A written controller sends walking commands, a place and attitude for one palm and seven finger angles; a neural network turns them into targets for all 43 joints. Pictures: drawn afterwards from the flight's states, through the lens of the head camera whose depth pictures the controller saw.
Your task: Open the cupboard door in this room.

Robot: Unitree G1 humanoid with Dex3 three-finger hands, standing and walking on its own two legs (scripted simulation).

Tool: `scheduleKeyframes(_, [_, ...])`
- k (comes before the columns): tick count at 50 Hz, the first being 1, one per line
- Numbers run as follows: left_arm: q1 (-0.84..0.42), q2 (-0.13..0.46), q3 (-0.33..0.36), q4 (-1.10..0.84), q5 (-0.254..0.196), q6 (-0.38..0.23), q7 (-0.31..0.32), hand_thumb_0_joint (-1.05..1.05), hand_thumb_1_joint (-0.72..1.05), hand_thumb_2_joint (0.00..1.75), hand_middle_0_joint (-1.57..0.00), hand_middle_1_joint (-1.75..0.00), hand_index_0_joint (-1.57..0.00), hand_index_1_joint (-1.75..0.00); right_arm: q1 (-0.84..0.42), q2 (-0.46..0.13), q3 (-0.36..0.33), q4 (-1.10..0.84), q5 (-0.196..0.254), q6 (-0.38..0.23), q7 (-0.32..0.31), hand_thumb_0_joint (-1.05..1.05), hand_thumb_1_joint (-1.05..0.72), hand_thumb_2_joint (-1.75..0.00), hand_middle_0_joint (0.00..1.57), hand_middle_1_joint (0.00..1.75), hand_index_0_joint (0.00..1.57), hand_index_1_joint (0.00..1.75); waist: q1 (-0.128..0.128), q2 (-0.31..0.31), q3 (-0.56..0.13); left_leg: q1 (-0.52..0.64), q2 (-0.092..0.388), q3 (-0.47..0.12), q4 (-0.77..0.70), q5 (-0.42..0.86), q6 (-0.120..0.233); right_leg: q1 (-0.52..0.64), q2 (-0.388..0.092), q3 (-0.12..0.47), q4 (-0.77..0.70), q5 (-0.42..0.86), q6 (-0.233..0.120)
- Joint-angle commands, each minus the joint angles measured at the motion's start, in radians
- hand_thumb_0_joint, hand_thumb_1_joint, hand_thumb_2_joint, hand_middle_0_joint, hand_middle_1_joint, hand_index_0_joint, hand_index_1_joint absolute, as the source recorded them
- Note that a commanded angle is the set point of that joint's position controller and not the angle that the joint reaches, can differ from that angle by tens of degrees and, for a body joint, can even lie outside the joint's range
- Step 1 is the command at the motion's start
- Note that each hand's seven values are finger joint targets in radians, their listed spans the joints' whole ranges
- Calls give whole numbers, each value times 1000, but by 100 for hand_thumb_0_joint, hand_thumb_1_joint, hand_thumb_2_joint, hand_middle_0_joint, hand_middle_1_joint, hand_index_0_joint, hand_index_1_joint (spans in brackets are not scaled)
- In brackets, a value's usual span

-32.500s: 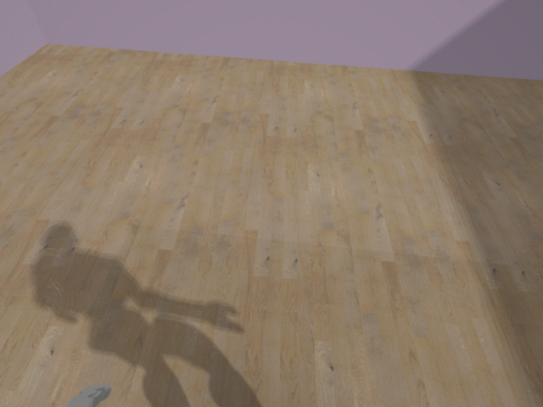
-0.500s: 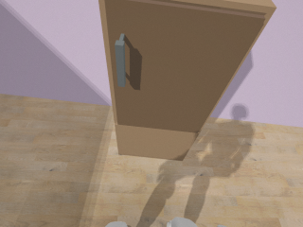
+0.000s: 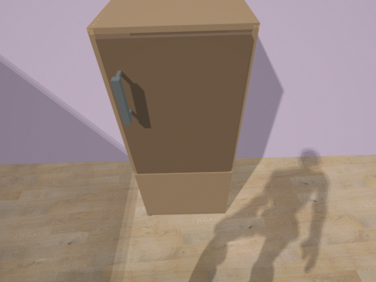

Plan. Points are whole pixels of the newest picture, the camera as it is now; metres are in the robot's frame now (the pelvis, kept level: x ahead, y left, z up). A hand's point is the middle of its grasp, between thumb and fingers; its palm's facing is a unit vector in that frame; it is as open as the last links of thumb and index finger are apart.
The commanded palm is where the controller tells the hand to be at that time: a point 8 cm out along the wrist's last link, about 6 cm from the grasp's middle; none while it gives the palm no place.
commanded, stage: come to a stop and stand still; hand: left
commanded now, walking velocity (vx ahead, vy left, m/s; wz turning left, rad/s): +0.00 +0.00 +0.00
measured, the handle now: (123, 98) +0.61 +0.22 +0.08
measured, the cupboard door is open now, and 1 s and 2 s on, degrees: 0 0 0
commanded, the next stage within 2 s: look again from close up in 0.34 s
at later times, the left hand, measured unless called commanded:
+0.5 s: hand out of the picture -0.04 +0.14 -0.18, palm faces +0.06 -0.99 -0.15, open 7.4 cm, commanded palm none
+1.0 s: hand out of the picture -0.01 +0.19 -0.17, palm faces +0.02 -0.97 -0.23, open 7.4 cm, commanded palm none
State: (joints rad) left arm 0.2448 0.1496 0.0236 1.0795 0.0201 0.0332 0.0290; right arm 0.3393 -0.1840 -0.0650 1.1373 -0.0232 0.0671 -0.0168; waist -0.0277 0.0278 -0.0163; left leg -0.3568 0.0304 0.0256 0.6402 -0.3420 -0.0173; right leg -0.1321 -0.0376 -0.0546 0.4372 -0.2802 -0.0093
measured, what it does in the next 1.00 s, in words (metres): steps on the spot: left foot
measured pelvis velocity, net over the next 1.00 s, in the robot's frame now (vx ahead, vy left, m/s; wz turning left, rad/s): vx -0.02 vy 0.01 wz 0.01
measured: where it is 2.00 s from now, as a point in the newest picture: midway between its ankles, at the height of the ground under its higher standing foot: outside the picture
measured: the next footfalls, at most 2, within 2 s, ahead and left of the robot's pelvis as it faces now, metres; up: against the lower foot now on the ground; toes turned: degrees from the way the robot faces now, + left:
left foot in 0.16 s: +0.02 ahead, +0.13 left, +0.00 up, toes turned +4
right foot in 1.56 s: +0.11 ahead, -0.09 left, +0.00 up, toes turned -6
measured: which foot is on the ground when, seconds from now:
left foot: up 0.00-0.14, down 0.16-1.00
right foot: down 0.00-1.00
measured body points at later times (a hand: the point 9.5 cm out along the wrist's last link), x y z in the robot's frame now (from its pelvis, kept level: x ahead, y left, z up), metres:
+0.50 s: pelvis -0.01 -0.01 +0.00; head +0.00 -0.01 +0.45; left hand -0.04 +0.19 -0.17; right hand +0.00 -0.23 -0.16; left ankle -0.02 +0.13 -0.74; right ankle -0.02 -0.11 -0.74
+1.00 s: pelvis -0.02 +0.01 -0.01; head -0.01 +0.00 +0.44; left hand -0.01 +0.24 -0.16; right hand -0.02 -0.21 -0.17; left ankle -0.02 +0.13 -0.74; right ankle -0.02 -0.11 -0.74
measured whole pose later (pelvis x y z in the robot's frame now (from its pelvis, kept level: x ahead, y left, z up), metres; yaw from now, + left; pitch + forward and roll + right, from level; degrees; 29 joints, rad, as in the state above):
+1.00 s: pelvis -0.02 +0.01 -0.01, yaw +0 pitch -1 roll +1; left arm 0.27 0.17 0.00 1.07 0.02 -0.01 0.03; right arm 0.30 -0.16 0.01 1.09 -0.02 -0.01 -0.02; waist 0.00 0.01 0.03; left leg -0.22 0.01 0.05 0.48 -0.25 0.00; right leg -0.22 -0.04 -0.05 0.52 -0.28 0.00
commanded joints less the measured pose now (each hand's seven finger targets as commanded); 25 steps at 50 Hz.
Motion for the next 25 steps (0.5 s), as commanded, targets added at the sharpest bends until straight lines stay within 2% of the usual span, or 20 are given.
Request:
scheduleKeyframes(1, [-54,125,18,-50,-4,-37,4,0,90,90,-20,-30,-20,-30,32,-11,2,-42,5,-35,4,0,-90,-90,20,30,20,30,-12,-187,198,2,23,0,149,-4,0,-251,-181,133,-264,-111,-104])
scheduleKeyframes(3, [10,113,14,-26,-6,-46,2,0,90,90,-20,-30,-20,-30,11,-3,8,-44,6,-45,0,0,-90,-90,20,30,20,30,15,-163,182,14,29,10,59,-5,-6,-186,-178,132,-217,-22,-110])
scheduleKeyframes(5, [42,111,13,-9,-9,-48,0,0,90,90,-20,-30,-20,-30,19,8,15,-38,7,-56,-7,0,-90,-90,20,30,20,30,24,-161,131,74,24,16,-98,52,-9,-120,-164,121,-153,82,-101])
scheduleKeyframes(6, [45,107,12,-3,-13,-48,2,0,90,90,-20,-30,-20,-30,34,10,19,-28,8,-63,-12,0,-90,-90,20,30,20,30,16,-125,108,151,27,3,-186,138,-7,-138,-155,122,-118,100,-84])
scheduleKeyframes(7, [60,92,5,3,-18,-47,1,0,90,90,-20,-30,-20,-30,49,-3,25,-18,10,-76,-16,0,-90,-90,20,30,20,30,17,-61,79,208,51,-48,-243,265,5,-149,-114,103,-74,116,-54])
scheduleKeyframes(8, [83,69,2,7,-24,-47,-1,0,90,90,-20,-30,-20,-30,39,-26,26,-14,10,-86,-22,0,-90,-90,20,30,20,30,35,3,52,226,101,-94,-257,344,25,-130,-75,81,-56,138,-28])
scheduleKeyframes(9, [93,61,1,11,-23,-46,0,0,90,90,-20,-30,-20,-30,24,-45,24,-15,10,-88,-27,0,-90,-90,20,30,20,30,44,-6,47,211,122,-100,-258,333,35,-102,-62,78,-70,126,-17])
scheduleKeyframes(10, [96,60,1,12,-20,-46,-1,0,90,90,-20,-30,-20,-30,17,-53,24,-17,11,-87,-31,0,-90,-90,20,30,20,30,44,-37,46,210,123,-87,-243,324,34,-89,-62,82,-82,146,-14])
scheduleKeyframes(11, [81,69,2,23,-21,-44,-1,0,90,90,-20,-30,-20,-30,7,-37,29,-4,11,-91,-30,0,-90,-90,20,30,20,30,38,32,18,213,110,-83,-253,359,35,-56,-72,63,-64,188,-9])
scheduleKeyframes(12, [71,80,3,27,-21,-44,0,0,90,90,-20,-30,-20,-30,7,-29,30,1,15,-92,-29,0,-90,-90,20,30,20,30,37,53,16,201,107,-79,-273,345,33,-25,-69,51,-63,178,-2])
scheduleKeyframes(17, [91,71,-2,43,-15,-48,2,0,90,90,-20,-30,-20,-30,-15,-15,32,0,17,-86,-31,0,-90,-90,20,30,20,30,29,-10,59,213,86,-49,-276,285,20,-42,-77,69,-106,188,-7])
scheduleKeyframes(21, [100,61,-7,53,-12,-48,3,0,90,90,-20,-30,-20,-30,-18,-12,36,2,17,-79,-29,0,-90,-90,20,30,20,30,25,-33,130,198,78,-49,-296,216,17,-89,-76,73,-141,95,-4])
scheduleKeyframes(22, [183,94,-7,75,5,-84,47,0,90,90,-20,-30,-20,-30,-121,-65,42,-66,24,-98,-10,0,-90,-90,20,30,20,30,67,-49,77,131,74,-7,-62,275,-5,-54,-134,143,-101,579,6])
scheduleKeyframes(23, [144,134,0,27,0,-92,42,0,90,90,-20,-30,-20,-30,-52,-5,43,-102,16,-88,-6,0,-90,-90,20,30,20,30,0,-40,21,125,37,-17,-90,57,11,-36,-178,161,-87,486,-33])
scheduleKeyframes(24, [113,123,-4,13,0,-91,32,0,90,90,-20,-30,-20,-30,-29,-5,42,-91,13,-88,-6,0,-90,-90,20,30,20,30,-1,-6,31,145,35,-13,-131,62,15,-65,-157,139,-78,341,-51])
scheduleKeyframes(25, [92,114,-2,14,0,-90,27,0,90,90,-20,-30,-20,-30,-2,-11,46,-86,9,-91,-3,0,-90,-90,20,30,20,30,-7,32,25,154,49,-21,-151,152,20,-87,-120,89,-54,228,-52])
